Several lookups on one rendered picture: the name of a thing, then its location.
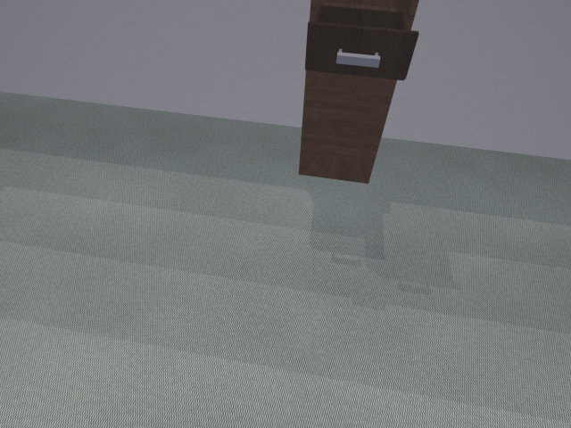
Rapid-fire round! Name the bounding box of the cabinet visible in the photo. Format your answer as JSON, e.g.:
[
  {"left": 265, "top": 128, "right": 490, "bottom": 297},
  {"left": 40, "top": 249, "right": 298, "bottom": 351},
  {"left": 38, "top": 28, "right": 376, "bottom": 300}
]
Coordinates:
[{"left": 299, "top": 0, "right": 419, "bottom": 184}]

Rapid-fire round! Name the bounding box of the drawer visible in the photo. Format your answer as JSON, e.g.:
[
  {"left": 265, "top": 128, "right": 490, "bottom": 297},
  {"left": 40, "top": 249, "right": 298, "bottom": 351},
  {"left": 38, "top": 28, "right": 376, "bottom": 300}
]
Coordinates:
[{"left": 305, "top": 5, "right": 419, "bottom": 80}]

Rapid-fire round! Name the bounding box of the handle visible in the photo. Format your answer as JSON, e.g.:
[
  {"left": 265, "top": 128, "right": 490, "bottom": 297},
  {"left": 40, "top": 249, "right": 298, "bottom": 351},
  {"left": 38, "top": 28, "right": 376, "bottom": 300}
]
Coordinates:
[{"left": 336, "top": 49, "right": 380, "bottom": 68}]

